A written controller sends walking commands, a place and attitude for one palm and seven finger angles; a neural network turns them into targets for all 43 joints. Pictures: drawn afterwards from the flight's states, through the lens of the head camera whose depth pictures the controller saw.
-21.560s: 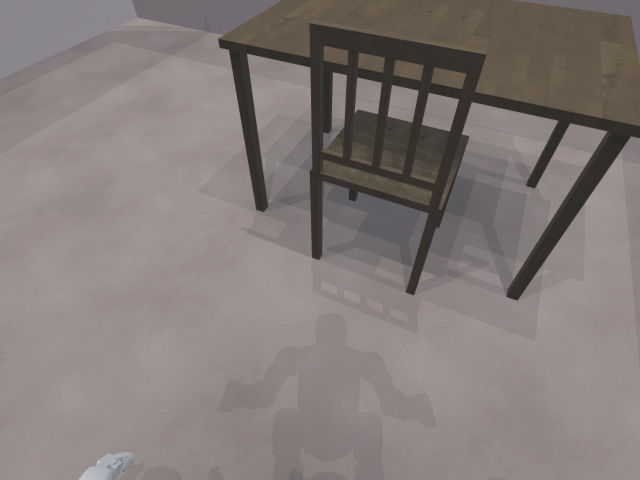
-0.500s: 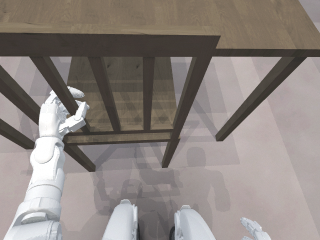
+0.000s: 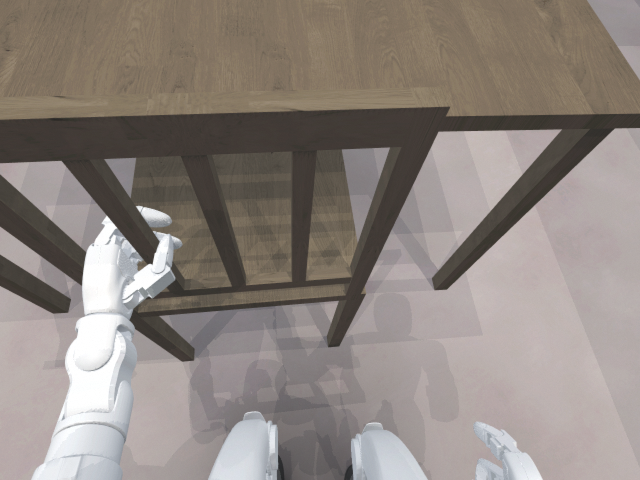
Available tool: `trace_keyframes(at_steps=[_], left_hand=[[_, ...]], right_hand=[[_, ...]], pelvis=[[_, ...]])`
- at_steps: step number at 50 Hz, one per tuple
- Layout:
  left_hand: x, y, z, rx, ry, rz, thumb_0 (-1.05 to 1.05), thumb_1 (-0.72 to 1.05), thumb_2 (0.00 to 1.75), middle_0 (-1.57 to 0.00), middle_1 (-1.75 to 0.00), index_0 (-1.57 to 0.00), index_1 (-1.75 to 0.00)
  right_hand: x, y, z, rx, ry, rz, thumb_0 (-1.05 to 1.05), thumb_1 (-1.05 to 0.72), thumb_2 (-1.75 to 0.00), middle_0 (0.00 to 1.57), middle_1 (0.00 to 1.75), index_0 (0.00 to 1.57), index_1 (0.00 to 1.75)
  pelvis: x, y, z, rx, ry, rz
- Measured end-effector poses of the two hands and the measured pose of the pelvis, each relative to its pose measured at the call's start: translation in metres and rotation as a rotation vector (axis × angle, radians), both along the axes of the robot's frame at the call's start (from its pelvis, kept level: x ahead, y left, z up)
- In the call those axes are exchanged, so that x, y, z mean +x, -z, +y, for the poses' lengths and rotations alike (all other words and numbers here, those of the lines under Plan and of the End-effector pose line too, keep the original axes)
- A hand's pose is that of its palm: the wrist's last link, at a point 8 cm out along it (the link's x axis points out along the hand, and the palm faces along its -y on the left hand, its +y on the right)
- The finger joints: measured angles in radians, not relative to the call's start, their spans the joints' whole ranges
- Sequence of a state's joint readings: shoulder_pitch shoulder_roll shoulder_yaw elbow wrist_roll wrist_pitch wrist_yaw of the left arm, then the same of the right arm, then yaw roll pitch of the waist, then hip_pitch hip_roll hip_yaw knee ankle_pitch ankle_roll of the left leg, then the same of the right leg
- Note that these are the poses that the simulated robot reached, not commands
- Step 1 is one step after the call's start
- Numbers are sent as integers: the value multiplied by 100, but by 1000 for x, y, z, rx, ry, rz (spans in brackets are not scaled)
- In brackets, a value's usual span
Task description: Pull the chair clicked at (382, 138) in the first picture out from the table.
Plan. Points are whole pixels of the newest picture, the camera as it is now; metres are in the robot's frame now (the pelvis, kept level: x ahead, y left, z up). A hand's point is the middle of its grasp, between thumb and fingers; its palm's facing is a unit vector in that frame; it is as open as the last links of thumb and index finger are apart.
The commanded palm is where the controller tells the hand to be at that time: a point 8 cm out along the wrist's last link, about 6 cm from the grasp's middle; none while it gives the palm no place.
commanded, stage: hook a spindle and tug to test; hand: left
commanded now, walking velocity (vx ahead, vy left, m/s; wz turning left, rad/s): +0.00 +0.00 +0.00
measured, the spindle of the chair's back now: (223, 233) +0.40 +0.12 +0.02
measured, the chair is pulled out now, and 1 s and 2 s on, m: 0.01 0.09 0.16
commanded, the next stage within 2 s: step backward, pulling the chair out in 0.12 s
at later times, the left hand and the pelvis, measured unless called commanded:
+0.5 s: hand (167, 274) +0.35 +0.18 +0.02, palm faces +0.18 -0.98 -0.12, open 5.4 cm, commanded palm +0.32 +0.23 +0.02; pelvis +0.02 +0.00 +0.08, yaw +1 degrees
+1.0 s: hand (186, 344) +0.27 +0.15 +0.03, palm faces +0.06 -0.99 -0.15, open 5.2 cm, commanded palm +0.24 +0.20 +0.03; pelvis -0.05 +0.00 +0.09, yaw -1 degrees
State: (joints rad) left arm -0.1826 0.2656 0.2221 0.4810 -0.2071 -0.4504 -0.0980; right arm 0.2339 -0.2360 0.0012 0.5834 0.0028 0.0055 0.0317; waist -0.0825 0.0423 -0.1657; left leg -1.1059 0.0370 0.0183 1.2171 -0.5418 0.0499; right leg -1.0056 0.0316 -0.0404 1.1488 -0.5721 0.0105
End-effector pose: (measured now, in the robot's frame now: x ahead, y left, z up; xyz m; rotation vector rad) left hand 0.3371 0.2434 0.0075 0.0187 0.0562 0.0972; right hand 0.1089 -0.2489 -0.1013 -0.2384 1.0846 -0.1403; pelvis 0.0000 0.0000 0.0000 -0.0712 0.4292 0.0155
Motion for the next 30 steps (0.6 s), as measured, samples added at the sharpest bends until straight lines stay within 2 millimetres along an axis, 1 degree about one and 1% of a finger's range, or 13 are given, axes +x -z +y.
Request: trace_keyframes(at_steps=[7, 12, 13, 15, 17, 19, 22, 26, 30], left_hand=[[-12, 0, -4, 0, 10, 1, 2, 75, 76, -38, -143, -38, -145], [-19, 0, -6, 0, 10, -2, 2, 75, 76, -38, -142, -39, -145], [-19, -2, -6, 18, 0, 14, 3, 74, 77, -38, -141, -39, -145], [-18, -11, -7, 71, -19, 100, 4, 73, 78, -38, -136, -39, -145], [-17, -20, -9, 109, -36, 201, 6, 72, 78, -37, -131, -39, -145], [-18, -25, -11, 94, -71, 280, 7, 72, 78, -35, -124, -40, -145], [-19, -29, -14, 49, -109, 343, 7, 73, 78, -31, -114, -43, -145], [-18, -31, -14, 42, -112, 378, 8, 73, 78, -30, -110, -46, -145], [-19, -33, -15, 50, -90, 397, 8, 73, 77, -29, -109, -48, -145]], right_hand=[[19, -3, 4, 7, -18, -32, 0, -90, -90, 20, 30, 20, 29], [32, -3, 5, 9, -35, -58, 0, -90, -90, 20, 30, 20, 29], [33, -4, 6, 8, -26, -52, 0, -90, -90, 20, 30, 20, 29], [34, -13, 10, 5, -1, -35, 0, -90, -90, 20, 30, 20, 29], [35, -28, 15, 12, 26, -41, 0, -90, -90, 20, 30, 20, 29], [35, -43, 18, 22, 53, -56, 0, -90, -90, 20, 30, 20, 29], [31, -60, 18, 17, 72, -48, 0, -90, -90, 20, 30, 20, 29], [21, -78, 8, -36, 69, -6, 0, -90, -90, 20, 30, 21, 29], [6, -91, -6, -84, 85, 15, 0, -90, -90, 20, 30, 21, 30]], pelvis=[[8, -2, 0, 1, -1, 1], [9, -1, -1, 2, -5, 0], [8, -3, -1, 7, -7, -23], [8, -16, -1, 17, -16, -86], [12, -32, -1, 28, -19, -124], [17, -48, 1, 30, -14, -147], [21, -65, 1, 27, -6, -177], [17, -79, -1, 27, -10, -220], [9, -87, -1, 26, -9, -263]])
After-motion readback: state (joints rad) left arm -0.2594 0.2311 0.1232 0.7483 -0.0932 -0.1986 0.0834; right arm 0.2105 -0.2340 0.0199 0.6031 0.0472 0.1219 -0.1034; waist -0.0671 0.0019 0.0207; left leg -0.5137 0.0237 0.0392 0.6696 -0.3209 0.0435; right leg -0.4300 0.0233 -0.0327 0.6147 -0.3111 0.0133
